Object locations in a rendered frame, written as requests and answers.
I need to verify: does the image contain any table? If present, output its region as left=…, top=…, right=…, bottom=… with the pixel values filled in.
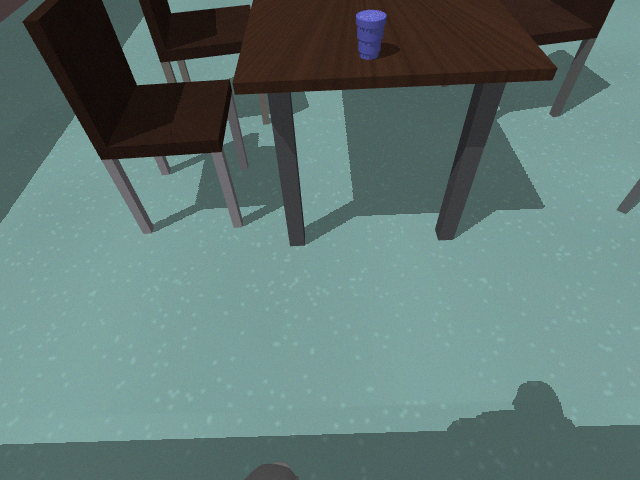
left=232, top=0, right=558, bottom=246

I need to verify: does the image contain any cup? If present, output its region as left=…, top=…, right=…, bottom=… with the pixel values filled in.
left=356, top=10, right=387, bottom=60

